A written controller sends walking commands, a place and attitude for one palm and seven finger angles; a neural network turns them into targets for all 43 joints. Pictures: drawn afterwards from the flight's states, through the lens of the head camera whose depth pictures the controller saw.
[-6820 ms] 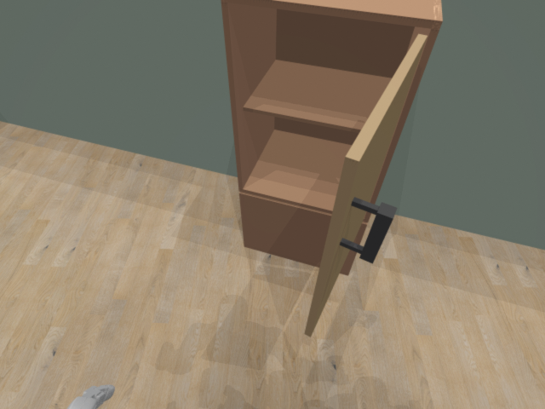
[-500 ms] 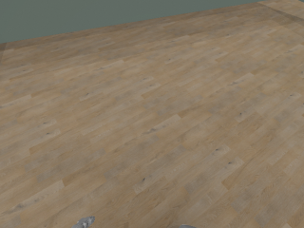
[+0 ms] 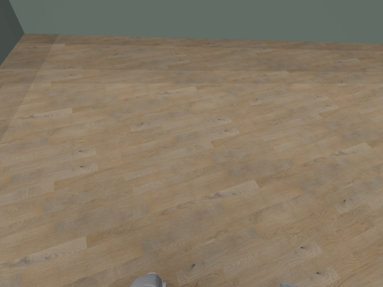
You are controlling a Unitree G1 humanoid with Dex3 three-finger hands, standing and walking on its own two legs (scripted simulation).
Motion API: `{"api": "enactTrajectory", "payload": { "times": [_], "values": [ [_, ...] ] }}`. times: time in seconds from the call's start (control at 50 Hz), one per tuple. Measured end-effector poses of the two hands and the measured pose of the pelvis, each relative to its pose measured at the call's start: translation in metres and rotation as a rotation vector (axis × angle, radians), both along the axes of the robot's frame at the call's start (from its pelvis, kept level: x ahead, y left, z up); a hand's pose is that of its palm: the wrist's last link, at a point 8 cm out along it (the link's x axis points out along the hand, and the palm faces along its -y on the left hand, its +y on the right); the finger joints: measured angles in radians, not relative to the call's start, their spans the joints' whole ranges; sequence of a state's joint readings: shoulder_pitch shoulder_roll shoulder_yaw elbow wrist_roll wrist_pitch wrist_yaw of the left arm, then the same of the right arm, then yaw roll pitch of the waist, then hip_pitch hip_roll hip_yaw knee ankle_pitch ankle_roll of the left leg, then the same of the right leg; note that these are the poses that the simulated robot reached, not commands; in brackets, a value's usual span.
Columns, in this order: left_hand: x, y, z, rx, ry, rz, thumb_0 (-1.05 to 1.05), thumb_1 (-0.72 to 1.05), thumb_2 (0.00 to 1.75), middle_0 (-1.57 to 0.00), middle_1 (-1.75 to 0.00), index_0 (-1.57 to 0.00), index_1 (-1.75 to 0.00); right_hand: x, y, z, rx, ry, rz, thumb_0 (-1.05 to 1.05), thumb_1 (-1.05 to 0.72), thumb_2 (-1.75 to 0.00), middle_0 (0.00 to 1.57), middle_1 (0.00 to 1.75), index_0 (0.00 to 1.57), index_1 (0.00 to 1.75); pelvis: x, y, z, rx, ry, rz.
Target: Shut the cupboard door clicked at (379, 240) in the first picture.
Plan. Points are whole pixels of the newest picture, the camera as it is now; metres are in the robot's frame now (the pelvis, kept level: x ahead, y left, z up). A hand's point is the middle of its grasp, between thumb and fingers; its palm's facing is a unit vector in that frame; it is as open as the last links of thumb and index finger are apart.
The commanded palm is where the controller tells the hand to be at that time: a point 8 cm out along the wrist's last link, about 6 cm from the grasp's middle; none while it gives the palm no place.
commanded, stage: walk to a spot facing it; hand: left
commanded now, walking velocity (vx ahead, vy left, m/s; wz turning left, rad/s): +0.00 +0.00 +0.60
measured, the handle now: out of the picture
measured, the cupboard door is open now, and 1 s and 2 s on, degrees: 80 80 80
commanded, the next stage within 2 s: none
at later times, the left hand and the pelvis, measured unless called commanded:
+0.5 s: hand (113, 286) +0.14 +0.18 -0.13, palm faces +0.26 -0.93 -0.25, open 7.4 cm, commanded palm none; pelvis +0.05 -0.03 +0.01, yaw +14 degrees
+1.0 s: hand out of the picture -0.08 +0.21 -0.17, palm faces +0.56 -0.78 -0.26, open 7.4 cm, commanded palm none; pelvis +0.02 +0.01 +0.01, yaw +33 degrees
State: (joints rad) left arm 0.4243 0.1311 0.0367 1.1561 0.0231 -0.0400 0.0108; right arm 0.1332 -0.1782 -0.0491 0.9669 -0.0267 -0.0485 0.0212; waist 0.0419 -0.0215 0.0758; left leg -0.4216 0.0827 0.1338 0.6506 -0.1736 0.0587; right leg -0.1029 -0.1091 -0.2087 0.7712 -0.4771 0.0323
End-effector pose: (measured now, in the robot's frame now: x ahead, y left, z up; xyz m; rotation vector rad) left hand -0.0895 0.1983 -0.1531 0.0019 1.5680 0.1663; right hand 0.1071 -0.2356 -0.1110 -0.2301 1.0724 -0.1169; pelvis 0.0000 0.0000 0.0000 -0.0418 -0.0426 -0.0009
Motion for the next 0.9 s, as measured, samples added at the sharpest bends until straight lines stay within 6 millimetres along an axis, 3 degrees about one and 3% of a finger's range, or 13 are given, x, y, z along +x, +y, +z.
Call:
{"api": "enactTrajectory", "payload": {
  "times": [0.08,0.18,0.26,0.38,0.46,0.54,0.7,0.8,0.9],
  "values": [
    [0.041,0.023,0.006,0.033,-0.039,-0.006,0.01,0.91,0.90,-0.20,-0.30,-0.20,-0.30,-0.003,0.019,-0.003,0.014,0.055,-0.031,0.00,-0.92,-0.90,0.20,0.29,0.20,0.30,0.015,0.011,0.007,0.003,-0.007,0.019],
    [0.112,0.049,0.018,0.100,-0.208,0.005,0.01,0.91,0.90,-0.20,-0.30,-0.20,-0.29,-0.010,0.013,0.001,-0.011,0.142,-0.027,-0.02,-0.95,-0.89,0.20,0.30,0.20,0.30,0.026,0.014,0.016,0.012,0.012,0.070],
    [0.158,0.058,0.030,0.145,-0.323,0.020,0.01,0.91,0.90,-0.20,-0.30,-0.20,-0.29,-0.012,0.010,-0.001,0.000,0.195,-0.012,-0.01,-0.94,-0.89,0.20,0.29,0.20,0.30,0.034,0.010,0.018,0.019,0.031,0.113],
    [0.200,0.050,0.046,0.192,-0.424,0.027,0.01,0.91,0.90,-0.20,-0.30,-0.20,-0.29,-0.003,-0.001,-0.009,0.031,0.213,0.010,0.00,-0.92,-0.89,0.20,0.29,0.20,0.30,0.043,-0.007,0.017,0.023,0.052,0.176],
    [0.210,0.034,0.052,0.224,-0.482,0.048,0.01,0.91,0.90,-0.20,-0.30,-0.20,-0.29,0.011,-0.017,-0.021,0.051,0.218,0.044,0.00,-0.91,-0.89,0.20,0.30,0.20,0.30,0.046,-0.026,0.011,0.034,0.064,0.227],
    [0.190,0.017,0.060,0.244,-0.470,0.092,0.01,0.91,0.90,-0.20,-0.30,-0.20,-0.30,0.034,-0.031,-0.020,0.047,0.219,0.100,0.01,-0.91,-0.90,0.20,0.29,0.20,0.30,0.048,-0.038,0.015,0.042,0.056,0.287],
    [0.121,0.004,0.058,0.247,-0.344,0.220,0.01,0.91,0.90,-0.21,-0.30,-0.21,-0.30,0.086,-0.035,-0.005,-0.001,0.188,0.238,0.01,-0.91,-0.90,0.20,0.29,0.20,0.30,0.047,-0.042,0.024,0.066,0.054,0.397],
    [0.066,0.009,0.045,0.237,-0.250,0.314,0.01,0.91,0.90,-0.21,-0.30,-0.21,-0.30,0.119,-0.008,0.000,-0.044,0.172,0.354,0.01,-0.91,-0.90,0.19,0.29,0.20,0.30,0.040,-0.032,0.020,0.055,0.061,0.463],
    [0.008,0.025,0.020,0.211,-0.168,0.420,0.01,0.91,0.90,-0.21,-0.30,-0.21,-0.30,0.150,0.044,0.003,-0.079,0.088,0.486,0.01,-0.91,-0.90,0.19,0.29,0.20,0.30,0.029,-0.008,0.005,0.026,0.069,0.529]
  ]
}}
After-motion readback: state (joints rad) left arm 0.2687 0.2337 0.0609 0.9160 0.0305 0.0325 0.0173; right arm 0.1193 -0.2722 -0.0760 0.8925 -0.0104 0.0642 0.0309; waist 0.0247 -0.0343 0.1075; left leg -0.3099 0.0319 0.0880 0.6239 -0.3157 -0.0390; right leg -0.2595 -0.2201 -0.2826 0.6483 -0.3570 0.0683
